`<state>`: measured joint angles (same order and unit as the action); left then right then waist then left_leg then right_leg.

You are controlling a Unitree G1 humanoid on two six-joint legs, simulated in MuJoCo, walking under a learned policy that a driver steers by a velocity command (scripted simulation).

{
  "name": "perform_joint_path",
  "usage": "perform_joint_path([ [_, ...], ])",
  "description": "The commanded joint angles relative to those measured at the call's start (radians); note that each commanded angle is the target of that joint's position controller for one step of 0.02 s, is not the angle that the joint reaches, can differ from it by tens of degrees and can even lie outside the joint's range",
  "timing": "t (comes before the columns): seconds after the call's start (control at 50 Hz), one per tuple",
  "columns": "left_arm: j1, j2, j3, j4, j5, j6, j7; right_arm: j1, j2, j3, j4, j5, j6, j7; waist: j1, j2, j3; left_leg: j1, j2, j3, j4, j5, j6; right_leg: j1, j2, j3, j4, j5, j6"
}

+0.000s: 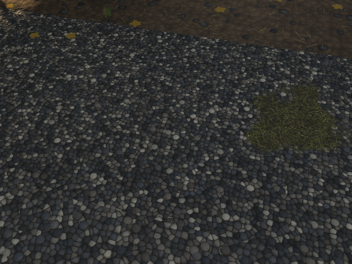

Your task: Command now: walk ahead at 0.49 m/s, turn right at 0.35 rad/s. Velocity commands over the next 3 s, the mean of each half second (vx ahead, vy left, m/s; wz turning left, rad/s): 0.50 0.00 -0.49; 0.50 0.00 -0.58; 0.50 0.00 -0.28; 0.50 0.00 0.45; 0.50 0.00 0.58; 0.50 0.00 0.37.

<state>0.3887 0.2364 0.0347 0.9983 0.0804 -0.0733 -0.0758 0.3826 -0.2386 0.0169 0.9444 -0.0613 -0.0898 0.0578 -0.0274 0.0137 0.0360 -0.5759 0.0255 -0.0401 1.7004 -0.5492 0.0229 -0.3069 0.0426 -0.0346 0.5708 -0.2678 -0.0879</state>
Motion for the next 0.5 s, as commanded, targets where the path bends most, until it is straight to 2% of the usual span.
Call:
perform_joint_path([
  [0.02,-0.105,-0.019,-0.033,-0.091,-0.007,-0.055,0.027,-0.023,0.094,0.047,-0.129,-0.049,0.0,-0.035,-0.049,-0.006,0.084,-0.281,0.168,-0.138,-0.359,0.305,0.081,-0.141,-0.339,0.478,-0.404,-0.031,-0.264],
  [0.04,-0.179,-0.009,-0.038,-0.131,-0.014,-0.069,0.034,-0.043,0.061,0.047,-0.129,-0.054,-0.001,-0.027,-0.044,-0.027,0.081,-0.115,0.158,-0.078,-0.647,0.468,0.074,-0.264,-0.255,0.328,-0.427,0.032,-0.234],
  [0.06,-0.233,0.038,-0.032,-0.148,-0.008,-0.077,0.032,-0.069,0.027,0.039,-0.152,-0.032,0.005,-0.014,-0.071,-0.06,0.044,0.14,0.123,-0.017,-0.831,0.592,0.071,-0.417,-0.149,0.19,-0.388,0.089,-0.181],
  [0.08,-0.175,0.077,-0.024,-0.121,-0.006,-0.081,0.022,-0.164,0.023,0.042,-0.184,-0.001,0.014,-0.003,-0.045,-0.084,0.038,0.26,0.097,0.03,-0.811,0.657,0.037,-0.502,-0.125,0.178,-0.417,0.145,-0.176],
  [0.1,-0.125,0.113,-0.01,-0.113,-0.005,-0.08,0.014,-0.19,0.009,0.049,-0.201,0.011,0.024,0.006,-0.034,-0.074,0.06,0.248,0.078,0.031,-0.876,0.685,0.019,-0.459,-0.149,0.215,-0.411,0.175,-0.182],
  [0.12,-0.056,0.154,0.009,-0.102,-0.012,-0.078,0.002,-0.228,-0.014,0.052,-0.21,0.007,0.035,0.009,-0.002,-0.05,0.077,0.202,0.06,0.035,-0.962,0.682,0.002,-0.355,-0.168,0.254,-0.384,0.222,-0.193],
  [0.14,0.017,0.172,0.021,-0.083,-0.018,-0.075,-0.008,-0.288,-0.039,0.05,-0.224,0.002,0.038,0.007,0.033,-0.039,0.077,0.155,0.047,0.037,-1.037,0.685,-0.009,-0.232,-0.187,0.283,-0.338,0.283,-0.201],
  [0.16,0.075,0.159,0.025,-0.066,-0.016,-0.067,-0.013,-0.342,-0.059,0.045,-0.233,-0.005,0.037,0.001,0.061,-0.038,0.066,0.116,0.039,0.038,-1.09,0.681,-0.011,-0.114,-0.206,0.31,-0.302,0.319,-0.206],
  [0.18,0.114,0.147,0.024,-0.055,-0.007,-0.059,-0.017,-0.392,-0.068,0.042,-0.241,-0.01,0.03,-0.006,0.081,-0.042,0.049,0.095,0.036,0.027,-1.127,0.67,-0.007,-0.018,-0.225,0.337,-0.272,0.329,-0.196],
  [0.2,0.128,0.14,0.026,-0.053,-0.001,-0.049,-0.017,-0.431,-0.086,0.034,-0.247,-0.012,0.023,-0.012,0.091,-0.052,0.03,0.091,0.029,0.03,-1.15,0.63,0.004,0.069,-0.237,0.358,-0.252,0.332,-0.181],
  [0.22,0.133,0.138,0.03,-0.052,0.003,-0.043,-0.013,-0.458,-0.11,0.023,-0.252,-0.008,0.014,-0.02,0.09,-0.057,0.02,0.116,0.024,0.038,-1.174,0.601,0.027,0.125,-0.241,0.372,-0.227,0.365,-0.159],
  [0.24,0.124,0.147,0.037,-0.055,0.007,-0.042,-0.009,-0.425,-0.154,0.001,-0.244,0.012,-0.001,-0.029,0.06,-0.052,-0.013,0.224,0.013,0.058,-1.2,0.613,0.072,0.139,-0.216,0.352,-0.171,0.478,-0.119],
  [0.26,0.099,0.141,0.039,-0.072,0.017,-0.046,-0.01,-0.29,-0.209,-0.031,-0.206,0.037,-0.02,-0.04,0.0,-0.038,-0.103,0.477,0.026,0.049,-1.146,0.658,0.137,0.057,-0.148,0.304,-0.035,0.57,-0.055],
  [0.28,0.169,0.022,0.009,-0.101,0.022,-0.054,-0.007,-0.077,-0.249,-0.049,-0.157,0.032,-0.035,-0.046,-0.032,0.148,-0.354,0.919,0.23,-0.158,-1.116,0.89,0.336,-0.141,-0.007,0.201,0.273,0.317,0.033],
  [0.3,0.21,-0.057,-0.019,-0.127,0.013,-0.063,-0.01,0.088,-0.194,-0.033,-0.127,0.032,-0.028,-0.045,-0.074,0.291,-0.536,1.216,0.469,-0.565,-1.297,0.656,0.476,-0.419,0.094,0.135,0.514,-0.319,0.071],
  [0.32,0.013,0.047,0.015,-0.142,-0.009,-0.049,-0.006,0.09,-0.152,-0.036,-0.106,0.012,-0.026,-0.056,-0.127,0.12,-0.238,0.978,0.414,-0.557,-1.417,0.254,0.321,-0.589,0.002,0.161,0.644,-0.269,0.047],
  [0.34,-0.032,0.048,0.022,-0.136,-0.019,-0.04,0.02,-0.032,-0.129,-0.037,-0.126,0.024,-0.028,-0.064,-0.075,0.085,-0.088,0.755,0.373,-0.425,-1.478,0.1,0.244,-0.568,-0.059,0.143,0.635,-0.16,0.034],
  [0.36,-0.004,0.049,0.026,-0.111,-0.012,-0.032,0.043,-0.107,-0.075,-0.025,-0.136,0.034,-0.024,-0.072,-0.027,0.08,-0.077,0.648,0.348,-0.352,-1.52,0.156,0.227,-0.489,-0.103,0.139,0.584,-0.092,0.034],
  [0.38,-0.004,0.016,0.016,-0.106,0.001,-0.028,0.049,-0.12,-0.037,-0.018,-0.131,0.037,-0.026,-0.078,-0.002,0.078,-0.075,0.582,0.324,-0.267,-1.55,0.257,0.216,-0.416,-0.138,0.146,0.549,-0.05,0.024],
  [0.4,-0.021,-0.011,0.007,-0.109,0.008,-0.024,0.049,-0.138,-0.024,-0.018,-0.134,0.031,-0.029,-0.088,0.01,0.066,-0.06,0.532,0.312,-0.198,-1.583,0.32,0.208,-0.366,-0.15,0.133,0.54,-0.054,0.03],
  [0.42,-0.026,-0.03,0.006,-0.11,0.003,-0.021,0.045,-0.146,-0.016,-0.021,-0.137,0.023,-0.038,-0.097,0.021,0.059,-0.063,0.523,0.296,-0.135,-1.604,0.363,0.2,-0.343,-0.146,0.127,0.514,-0.044,0.032],
  [0.44,-0.042,-0.028,0.006,-0.11,-0.007,-0.021,0.036,-0.145,-0.022,-0.028,-0.13,0.016,-0.047,-0.101,0.022,0.053,-0.052,0.51,0.279,-0.067,-1.623,0.402,0.195,-0.333,-0.146,0.111,0.485,-0.011,0.039],
  [0.5,-0.113,-0.019,-0.001,-0.136,-0.025,-0.016,-0.003,-0.097,-0.043,-0.043,-0.094,-0.014,-0.054,-0.092,0.007,0.044,-0.015,0.504,0.278,0.072,-1.66,0.517,0.204,-0.368,-0.161,0.087,0.376,0.149,0.054],
])
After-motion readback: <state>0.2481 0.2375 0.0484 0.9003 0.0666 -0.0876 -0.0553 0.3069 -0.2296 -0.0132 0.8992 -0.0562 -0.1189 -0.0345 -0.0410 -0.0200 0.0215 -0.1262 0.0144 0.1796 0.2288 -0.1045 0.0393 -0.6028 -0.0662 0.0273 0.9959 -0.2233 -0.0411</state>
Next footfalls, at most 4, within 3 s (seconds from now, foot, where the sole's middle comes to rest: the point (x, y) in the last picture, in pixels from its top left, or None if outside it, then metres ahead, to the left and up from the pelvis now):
0.26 left None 0.36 0.13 -0.77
0.82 right None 0.46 -0.22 -0.77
1.28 left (228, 196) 0.84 -0.23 -0.91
1.66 right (302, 192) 0.85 -0.58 -0.91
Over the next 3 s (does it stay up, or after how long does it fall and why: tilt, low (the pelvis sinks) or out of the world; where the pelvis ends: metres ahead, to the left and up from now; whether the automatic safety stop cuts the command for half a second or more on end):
stays up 1.45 -0.60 -0.13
